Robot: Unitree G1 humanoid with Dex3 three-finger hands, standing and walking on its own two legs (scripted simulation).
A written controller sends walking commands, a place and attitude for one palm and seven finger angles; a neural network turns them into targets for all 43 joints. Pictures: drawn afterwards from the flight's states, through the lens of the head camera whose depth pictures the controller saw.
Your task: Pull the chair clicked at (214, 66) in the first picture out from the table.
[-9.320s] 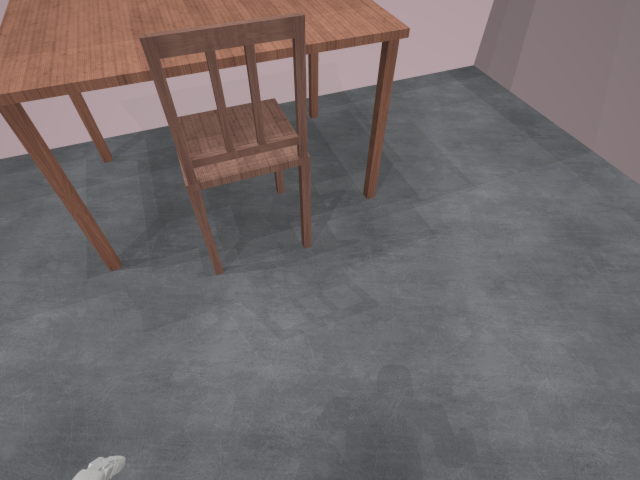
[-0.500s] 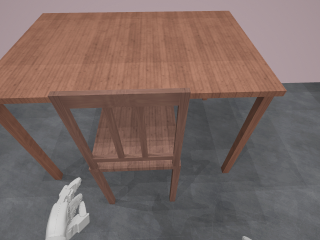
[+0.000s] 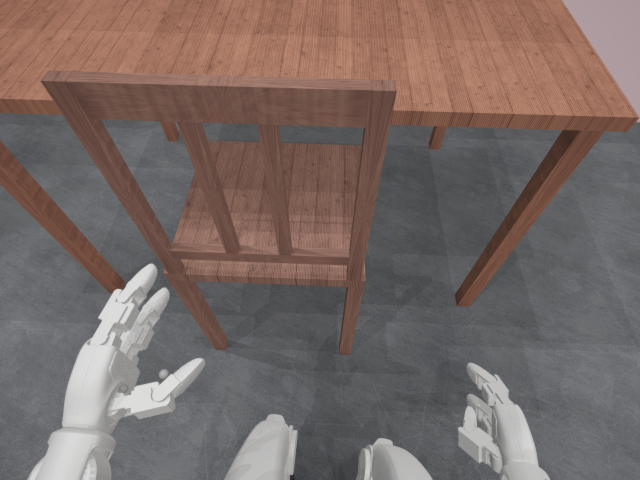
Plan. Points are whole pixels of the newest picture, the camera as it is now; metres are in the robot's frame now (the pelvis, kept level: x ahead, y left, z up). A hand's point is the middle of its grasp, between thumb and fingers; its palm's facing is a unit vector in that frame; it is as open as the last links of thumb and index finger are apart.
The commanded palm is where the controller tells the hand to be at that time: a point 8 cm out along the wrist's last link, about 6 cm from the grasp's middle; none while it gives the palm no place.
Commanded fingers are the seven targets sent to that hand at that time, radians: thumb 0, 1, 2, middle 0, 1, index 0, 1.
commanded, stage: raise the hand toward the chair's back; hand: left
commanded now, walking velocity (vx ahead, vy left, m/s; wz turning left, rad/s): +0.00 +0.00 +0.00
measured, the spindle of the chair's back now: (215, 196) +0.49 +0.20 +0.02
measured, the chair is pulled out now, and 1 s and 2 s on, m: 0.00 0.00 0.00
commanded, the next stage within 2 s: aim the fingers beside a spindle in 1.42 s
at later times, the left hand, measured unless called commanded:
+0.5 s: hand (138, 346) +0.24 +0.22 +0.06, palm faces +0.06 -1.00 -0.05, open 15.6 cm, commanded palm +0.22 +0.28 +0.06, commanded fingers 0.00 -0.50 0.30 -0.06 -0.08 -0.06 -0.08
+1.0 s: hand (107, 324) +0.26 +0.26 +0.07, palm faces +0.05 -1.00 -0.05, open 16.9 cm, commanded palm +0.24 +0.31 +0.07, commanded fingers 0.00 -0.50 0.30 -0.06 -0.08 -0.06 -0.08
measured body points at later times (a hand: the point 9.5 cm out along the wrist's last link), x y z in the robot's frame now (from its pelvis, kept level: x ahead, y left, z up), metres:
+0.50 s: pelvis +0.01 +0.03 +0.02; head +0.09 +0.04 +0.46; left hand +0.24 +0.28 +0.06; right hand +0.19 -0.22 -0.06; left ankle +0.05 +0.12 -0.63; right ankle +0.02 -0.05 -0.63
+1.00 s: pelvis +0.01 +0.06 +0.03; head +0.08 +0.07 +0.47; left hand +0.25 +0.31 +0.07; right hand +0.18 -0.18 -0.06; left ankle +0.05 +0.12 -0.63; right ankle +0.02 -0.05 -0.63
